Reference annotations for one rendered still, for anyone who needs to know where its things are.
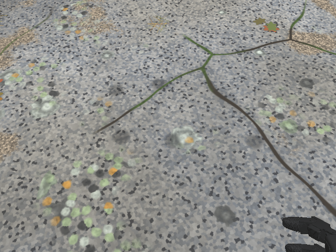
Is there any robot right hand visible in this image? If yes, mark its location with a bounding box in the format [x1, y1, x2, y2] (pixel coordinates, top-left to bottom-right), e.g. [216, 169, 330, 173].
[282, 216, 336, 252]

